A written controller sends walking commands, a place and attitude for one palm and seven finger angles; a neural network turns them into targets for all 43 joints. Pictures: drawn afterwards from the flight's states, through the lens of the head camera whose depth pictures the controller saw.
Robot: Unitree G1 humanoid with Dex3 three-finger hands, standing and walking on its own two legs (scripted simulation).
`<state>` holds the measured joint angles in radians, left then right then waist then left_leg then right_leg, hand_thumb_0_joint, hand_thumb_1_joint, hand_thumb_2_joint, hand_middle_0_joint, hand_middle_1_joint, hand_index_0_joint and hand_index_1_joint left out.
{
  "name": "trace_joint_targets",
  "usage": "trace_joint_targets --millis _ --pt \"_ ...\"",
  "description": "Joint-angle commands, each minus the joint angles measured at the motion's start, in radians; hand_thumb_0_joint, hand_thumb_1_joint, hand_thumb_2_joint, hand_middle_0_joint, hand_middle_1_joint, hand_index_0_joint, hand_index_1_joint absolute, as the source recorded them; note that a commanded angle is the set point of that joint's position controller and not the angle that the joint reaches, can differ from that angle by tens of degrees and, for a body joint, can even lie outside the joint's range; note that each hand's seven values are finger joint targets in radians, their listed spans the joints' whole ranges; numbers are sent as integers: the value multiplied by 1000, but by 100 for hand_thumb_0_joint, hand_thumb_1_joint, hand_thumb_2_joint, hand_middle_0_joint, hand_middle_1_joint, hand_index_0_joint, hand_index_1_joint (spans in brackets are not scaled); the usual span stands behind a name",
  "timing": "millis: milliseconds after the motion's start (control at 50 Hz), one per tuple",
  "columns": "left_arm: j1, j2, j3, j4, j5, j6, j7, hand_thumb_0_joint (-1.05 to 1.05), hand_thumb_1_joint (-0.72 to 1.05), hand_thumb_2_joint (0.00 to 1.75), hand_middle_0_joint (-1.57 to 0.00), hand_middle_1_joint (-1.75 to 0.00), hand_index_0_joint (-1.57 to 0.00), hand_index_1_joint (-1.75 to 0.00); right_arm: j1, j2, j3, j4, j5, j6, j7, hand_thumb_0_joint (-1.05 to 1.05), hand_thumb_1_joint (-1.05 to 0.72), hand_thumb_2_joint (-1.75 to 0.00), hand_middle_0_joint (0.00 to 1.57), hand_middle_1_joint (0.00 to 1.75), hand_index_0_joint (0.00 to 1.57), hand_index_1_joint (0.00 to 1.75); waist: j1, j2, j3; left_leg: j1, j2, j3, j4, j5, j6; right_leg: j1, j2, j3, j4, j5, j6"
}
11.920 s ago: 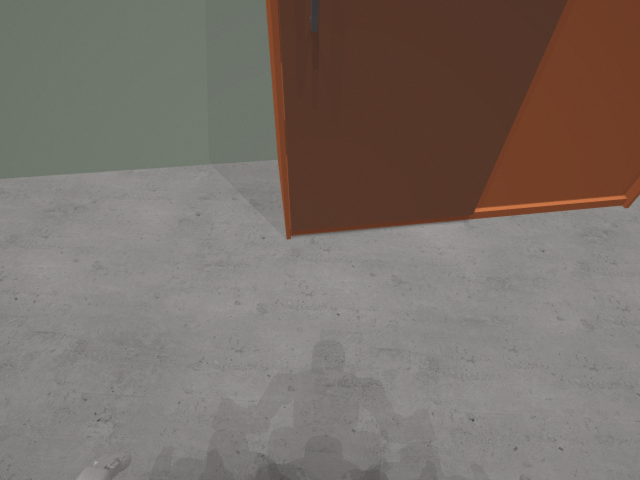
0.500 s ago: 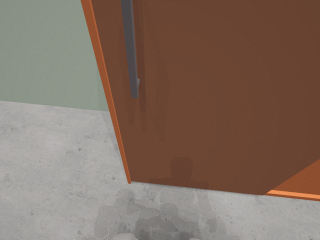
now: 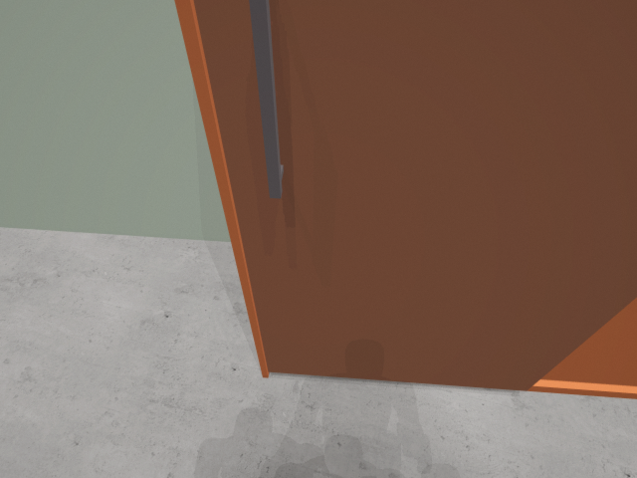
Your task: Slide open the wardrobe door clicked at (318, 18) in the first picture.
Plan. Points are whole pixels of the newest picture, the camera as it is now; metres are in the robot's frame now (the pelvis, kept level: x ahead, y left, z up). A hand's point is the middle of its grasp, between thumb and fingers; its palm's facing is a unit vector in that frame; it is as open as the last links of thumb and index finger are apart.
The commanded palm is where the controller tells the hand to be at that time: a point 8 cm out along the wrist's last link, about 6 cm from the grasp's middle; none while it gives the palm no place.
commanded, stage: come to a stop and stand still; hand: left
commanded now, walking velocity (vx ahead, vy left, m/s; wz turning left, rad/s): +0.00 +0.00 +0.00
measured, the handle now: (270, 89) +0.50 +0.10 +0.24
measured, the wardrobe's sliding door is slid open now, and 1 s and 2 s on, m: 0.00 0.00 0.00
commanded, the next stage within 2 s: look again from close up in 0.76 s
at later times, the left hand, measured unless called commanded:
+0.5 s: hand out of the picture -0.04 +0.17 -0.18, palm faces +0.00 -0.98 -0.17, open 7.4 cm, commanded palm none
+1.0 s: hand out of the picture -0.01 +0.19 -0.18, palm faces -0.02 -0.98 -0.17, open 7.4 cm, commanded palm none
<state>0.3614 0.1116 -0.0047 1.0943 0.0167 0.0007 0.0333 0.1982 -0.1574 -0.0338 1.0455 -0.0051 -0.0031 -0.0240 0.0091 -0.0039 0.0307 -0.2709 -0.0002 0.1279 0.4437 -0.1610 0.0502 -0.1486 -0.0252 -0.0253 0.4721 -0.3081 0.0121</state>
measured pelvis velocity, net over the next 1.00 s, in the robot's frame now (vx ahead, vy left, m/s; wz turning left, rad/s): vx -0.01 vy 0.02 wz -0.02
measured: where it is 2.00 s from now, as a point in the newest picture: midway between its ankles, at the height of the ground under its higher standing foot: outside the picture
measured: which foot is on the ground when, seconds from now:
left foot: down 0.00-1.00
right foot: down 0.00-1.00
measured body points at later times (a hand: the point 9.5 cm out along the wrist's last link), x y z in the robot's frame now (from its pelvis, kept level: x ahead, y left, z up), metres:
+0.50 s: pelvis -0.02 +0.01 -0.01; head -0.01 +0.01 +0.44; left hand -0.03 +0.22 -0.17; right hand -0.04 -0.19 -0.17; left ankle +0.05 +0.09 -0.74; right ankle -0.03 -0.12 -0.74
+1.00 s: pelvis -0.01 +0.02 +0.00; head +0.00 +0.03 +0.45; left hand -0.01 +0.24 -0.16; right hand +0.03 -0.23 -0.15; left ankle +0.05 +0.09 -0.74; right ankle -0.03 -0.12 -0.74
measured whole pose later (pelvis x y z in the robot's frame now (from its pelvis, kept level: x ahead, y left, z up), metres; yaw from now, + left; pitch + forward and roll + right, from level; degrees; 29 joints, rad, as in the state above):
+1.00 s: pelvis -0.01 +0.02 +0.00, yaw -1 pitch +0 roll +0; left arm 0.33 0.17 -0.02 1.06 0.02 -0.02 0.03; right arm 0.24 -0.19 -0.01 1.05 -0.01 -0.02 -0.01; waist 0.00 -0.02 0.01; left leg -0.30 -0.01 0.15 0.46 -0.16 0.08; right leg -0.18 -0.03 0.00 0.47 -0.29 0.03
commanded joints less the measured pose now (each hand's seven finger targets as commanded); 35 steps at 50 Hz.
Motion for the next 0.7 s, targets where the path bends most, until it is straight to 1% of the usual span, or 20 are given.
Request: trace_joint_targets --millis 0,40,120,160,240,300,320,340,360,380,400,440,460,480,520,540,560,580,640,680 --pt "35 94 13 -26 2 -16 7 0 90 90 -20 -30 -20 -30 69 -60 -1 6 -5 -3 4 0 -90 -90 20 30 20 30 -15 -41 60 116 107 -137 -93 -51 -25 -172 -102 102 -171 -7 -41" --pt "47 94 12 -16 2 -13 6 0 90 90 -20 -30 -20 -30 82 -58 1 21 -7 3 4 0 -90 -90 20 30 20 30 -14 -21 98 92 105 -145 -113 -111 -28 -198 -95 101 -190 -81 -41" --pt "69 92 11 -2 0 -14 6 0 90 90 -20 -30 -20 -30 112 -51 7 43 -8 3 3 0 -90 -90 20 30 20 30 -9 17 95 74 105 -152 -128 -136 -31 -180 -91 94 -196 -85 -42" --pt "74 87 11 2 1 -15 7 0 90 90 -20 -30 -20 -30 132 -46 7 51 -9 1 1 0 -90 -90 20 30 20 30 -6 19 84 61 108 -156 -132 -141 -30 -155 -87 87 -188 -60 -43" --pt "81 80 12 8 -1 -13 6 0 90 90 -20 -30 -20 -30 162 -42 8 63 -11 1 0 0 -90 -90 20 30 20 30 -6 24 94 35 109 -167 -151 -188 -33 -163 -79 78 -180 -94 -44" --pt "95 69 13 12 -1 -14 7 0 90 90 -20 -30 -20 -30 180 -34 8 69 -10 -3 -2 0 -90 -90 20 30 20 30 -2 30 73 27 117 -178 -165 -193 -30 -138 -74 69 -157 -50 -45" --pt "109 111 -3 10 21 -37 39 0 90 90 -20 -30 -20 -30 53 -94 16 -16 -10 -17 8 0 -90 -90 20 30 20 30 27 60 155 -43 99 -126 66 -54 -54 -184 -101 118 -175 141 -61" --pt "36 158 10 -46 9 -43 32 0 90 90 -20 -30 -20 -30 132 -39 14 -34 -10 -7 18 0 -90 -90 20 30 20 30 -49 24 68 1 79 -123 73 -163 -50 -225 -138 152 -195 -144 -86" --pt "2 149 17 -50 9 -56 26 0 90 90 -20 -30 -20 -30 153 -28 16 -8 -22 -14 19 0 -90 -90 20 30 20 30 -54 120 48 52 76 -136 64 -77 -45 -241 -141 134 -165 -71 -100" --pt "1 151 12 -50 1 -57 23 0 90 90 -20 -30 -20 -30 200 -38 19 -8 -18 -14 18 0 -90 -90 20 30 20 30 -62 82 -1 55 88 -143 42 -89 -33 -196 -103 105 -131 -96 -91" --pt "8 130 11 -52 0 -54 22 0 90 90 -20 -30 -20 -30 213 -52 17 -14 -18 -16 16 0 -90 -90 20 30 20 30 -56 76 -20 37 94 -160 20 -114 -23 -179 -78 87 -91 -95 -85" --pt "30 104 9 -48 -1 -41 21 0 90 90 -20 -30 -20 -30 200 -72 13 -29 -19 -17 12 0 -90 -90 20 30 20 30 -38 58 -16 -13 117 -198 -40 -194 -5 -155 -43 53 -32 -92 -78" --pt "40 100 9 -48 2 -40 21 0 90 90 -20 -30 -20 -30 188 -70 12 -37 -19 -19 10 0 -90 -90 20 30 20 30 -26 63 -8 -46 120 -207 -61 -204 3 -126 -40 36 -20 -66 -75" --pt "50 96 10 -50 2 -36 20 0 90 90 -20 -30 -20 -30 176 -78 12 -43 -18 -17 10 0 -90 -90 20 30 20 30 -19 37 9 -64 121 -213 -79 -236 4 -130 -36 43 -11 -74 -73" --pt "55 92 11 -51 4 -29 19 0 90 90 -20 -30 -20 -30 169 -85 7 -47 -18 -15 11 0 -90 -90 20 30 20 30 -13 -6 46 -87 127 -225 -113 -292 7 -151 -31 41 -6 -94 -69" --pt "60 91 10 -54 5 -26 19 0 90 90 -20 -30 -20 -30 166 -91 6 -49 -17 -13 11 0 -90 -90 20 30 20 30 -10 -8 57 -92 130 -229 -129 -315 8 -159 -31 43 -7 -104 -67" --pt "58 96 10 -55 7 -28 18 0 90 90 -20 -30 -20 -30 164 -88 6 -49 -18 -16 11 0 -90 -90 20 30 20 30 -9 -6 54 -93 129 -230 -130 -282 12 -140 -33 38 -4 -64 -66" --pt "63 97 11 -57 6 -28 18 0 90 90 -20 -30 -20 -30 156 -90 7 -47 -16 -17 11 0 -90 -90 20 30 20 30 -4 -16 58 -86 130 -224 -134 -282 12 -146 -38 47 -11 -61 -65" --pt "50 113 10 -67 6 -28 18 0 90 90 -20 -30 -20 -30 154 -103 5 -43 -15 -18 13 0 -90 -90 20 30 20 30 -11 -70 73 -56 124 -211 -130 -247 9 -173 -49 70 -40 -68 -64" --pt "46 125 12 -71 5 -31 17 0 90 90 -20 -30 -20 -30 151 -106 7 -35 -15 -25 13 0 -90 -90 20 30 20 30 -11 -26 49 -22 123 -201 -130 -194 9 -159 -55 69 -38 -19 -62"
